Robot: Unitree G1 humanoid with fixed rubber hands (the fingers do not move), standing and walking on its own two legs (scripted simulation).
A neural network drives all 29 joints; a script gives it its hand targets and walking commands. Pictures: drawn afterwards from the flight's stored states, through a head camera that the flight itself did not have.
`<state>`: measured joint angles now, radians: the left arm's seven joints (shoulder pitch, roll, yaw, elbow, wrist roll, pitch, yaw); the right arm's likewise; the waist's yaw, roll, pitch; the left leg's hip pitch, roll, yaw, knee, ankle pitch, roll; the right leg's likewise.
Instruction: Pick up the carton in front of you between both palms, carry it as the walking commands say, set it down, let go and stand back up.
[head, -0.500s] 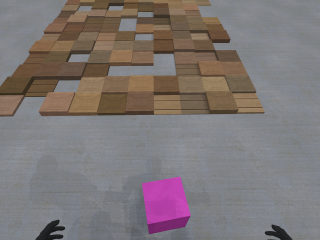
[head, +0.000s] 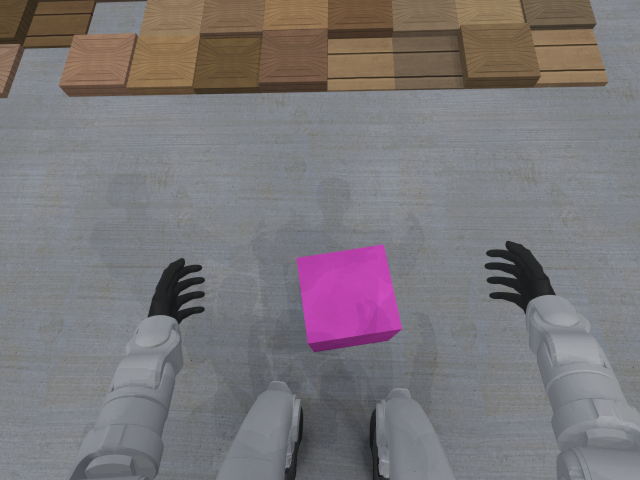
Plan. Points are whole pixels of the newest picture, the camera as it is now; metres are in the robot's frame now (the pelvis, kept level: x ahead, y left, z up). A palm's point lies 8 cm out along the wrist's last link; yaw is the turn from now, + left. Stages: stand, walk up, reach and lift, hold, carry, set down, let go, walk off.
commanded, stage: reach and lift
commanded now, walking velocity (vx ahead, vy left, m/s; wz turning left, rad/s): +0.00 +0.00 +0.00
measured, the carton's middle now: (346, 302) +0.42 -0.01 -0.57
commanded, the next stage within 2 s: none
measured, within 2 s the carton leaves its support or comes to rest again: neither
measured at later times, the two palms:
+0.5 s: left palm (231, 258) +0.40 +0.19 -0.16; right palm (465, 222) +0.48 -0.19 -0.16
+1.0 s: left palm (254, 298) +0.39 +0.20 -0.40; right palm (432, 280) +0.45 -0.19 -0.41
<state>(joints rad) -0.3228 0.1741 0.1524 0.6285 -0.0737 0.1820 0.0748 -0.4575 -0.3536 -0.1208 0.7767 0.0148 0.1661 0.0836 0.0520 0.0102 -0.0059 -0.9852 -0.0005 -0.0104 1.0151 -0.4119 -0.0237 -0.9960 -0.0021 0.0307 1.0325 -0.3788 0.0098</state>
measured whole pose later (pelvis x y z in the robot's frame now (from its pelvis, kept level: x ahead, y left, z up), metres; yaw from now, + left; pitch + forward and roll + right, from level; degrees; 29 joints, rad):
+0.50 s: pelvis -0.06 -0.02 -0.06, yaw +1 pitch +42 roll +3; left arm -1.00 0.05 0.43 0.78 0.03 0.16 0.12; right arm -1.24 -0.37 -0.23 1.07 -0.10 0.16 0.09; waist 0.10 0.00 -0.02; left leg -1.57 0.00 -0.03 1.15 -0.31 -0.06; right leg -1.60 0.03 0.04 1.20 -0.33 -0.01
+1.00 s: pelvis -0.07 +0.00 -0.25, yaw +4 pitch +48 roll +4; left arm -0.99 0.14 0.22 0.76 -0.18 0.05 0.18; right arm -1.17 -0.44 -0.07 0.97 0.12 0.06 0.00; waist 0.06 0.02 0.03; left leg -2.20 -0.07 -0.02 1.86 -0.50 -0.07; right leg -2.22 0.04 0.09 1.91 -0.53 0.04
